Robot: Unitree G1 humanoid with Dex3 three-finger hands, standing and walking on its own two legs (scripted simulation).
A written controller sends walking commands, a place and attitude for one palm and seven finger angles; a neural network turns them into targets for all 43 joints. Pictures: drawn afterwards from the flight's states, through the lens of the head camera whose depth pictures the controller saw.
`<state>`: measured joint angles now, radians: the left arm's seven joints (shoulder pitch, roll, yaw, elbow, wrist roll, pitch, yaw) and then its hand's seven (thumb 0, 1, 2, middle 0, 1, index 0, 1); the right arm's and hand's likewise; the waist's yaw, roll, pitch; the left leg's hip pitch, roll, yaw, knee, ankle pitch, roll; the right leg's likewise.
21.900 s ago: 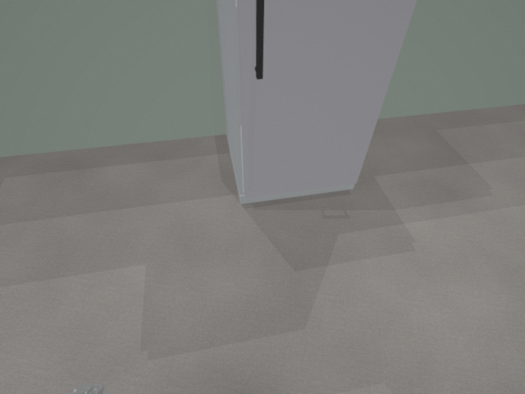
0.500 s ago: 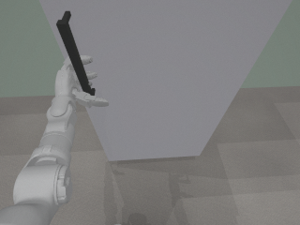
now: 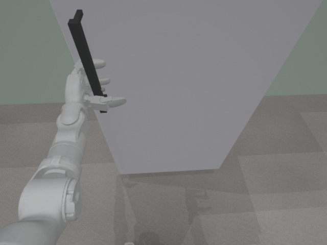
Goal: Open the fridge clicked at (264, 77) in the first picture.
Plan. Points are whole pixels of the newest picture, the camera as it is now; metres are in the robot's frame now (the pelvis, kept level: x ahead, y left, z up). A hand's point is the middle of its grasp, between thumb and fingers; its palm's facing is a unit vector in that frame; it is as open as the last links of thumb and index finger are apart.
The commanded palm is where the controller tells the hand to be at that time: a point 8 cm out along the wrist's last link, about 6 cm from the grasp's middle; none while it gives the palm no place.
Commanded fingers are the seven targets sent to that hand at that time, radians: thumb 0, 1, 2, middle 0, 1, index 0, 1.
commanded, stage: grip the handle and tug to test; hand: left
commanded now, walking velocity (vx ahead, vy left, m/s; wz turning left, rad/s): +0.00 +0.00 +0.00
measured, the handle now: (93, 70) +0.52 +0.17 +0.14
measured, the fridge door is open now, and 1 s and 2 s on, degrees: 0 0 15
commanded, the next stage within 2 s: pull the door a little, standing still in 1.14 s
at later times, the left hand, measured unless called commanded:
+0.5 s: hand (101, 89) +0.47 +0.15 +0.12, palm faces +0.05 -1.00 +0.00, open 5.4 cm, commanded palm +0.44 +0.19 +0.12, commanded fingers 0.00 0.90 0.90 -0.45 -1.40 -0.45 -1.40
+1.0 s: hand (101, 89) +0.47 +0.15 +0.12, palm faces +0.03 -1.00 +0.01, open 5.4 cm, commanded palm +0.42 +0.20 +0.12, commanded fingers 0.00 0.90 0.90 -0.45 -1.40 -0.45 -1.40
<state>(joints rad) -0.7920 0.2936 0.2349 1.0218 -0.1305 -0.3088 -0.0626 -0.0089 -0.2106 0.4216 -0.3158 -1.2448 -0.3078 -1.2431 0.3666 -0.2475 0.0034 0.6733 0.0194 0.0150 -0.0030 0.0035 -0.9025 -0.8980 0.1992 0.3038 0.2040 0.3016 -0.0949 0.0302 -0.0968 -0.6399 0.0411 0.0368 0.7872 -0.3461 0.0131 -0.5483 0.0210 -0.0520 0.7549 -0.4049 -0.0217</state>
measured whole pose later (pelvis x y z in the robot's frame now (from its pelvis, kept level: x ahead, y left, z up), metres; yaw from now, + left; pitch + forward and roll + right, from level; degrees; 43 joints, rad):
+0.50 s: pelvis +0.00 +0.00 +0.00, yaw +0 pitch +11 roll -1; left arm -0.79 0.30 0.24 1.02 -0.14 -0.30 -0.07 0.01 0.75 0.83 -0.41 -1.39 -0.40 -1.38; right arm 0.37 -0.26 0.00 0.68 0.02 0.01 -0.01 0.00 -0.90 -0.90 0.20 0.30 0.20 0.30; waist -0.09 0.03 -0.10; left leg -0.63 0.04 0.03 0.78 -0.34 0.01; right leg -0.54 0.02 -0.06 0.75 -0.40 -0.02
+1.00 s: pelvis +0.00 +0.00 +0.00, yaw +0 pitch +11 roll -1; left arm -0.77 0.31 0.25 1.00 -0.15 -0.29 -0.10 0.01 0.75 0.82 -0.40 -1.40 -0.40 -1.39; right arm 0.37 -0.26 0.00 0.66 0.03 0.02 -0.01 0.00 -0.90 -0.90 0.20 0.30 0.20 0.30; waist -0.10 0.03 -0.10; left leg -0.63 0.05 0.04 0.77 -0.34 0.01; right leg -0.54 0.03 -0.05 0.74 -0.40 -0.03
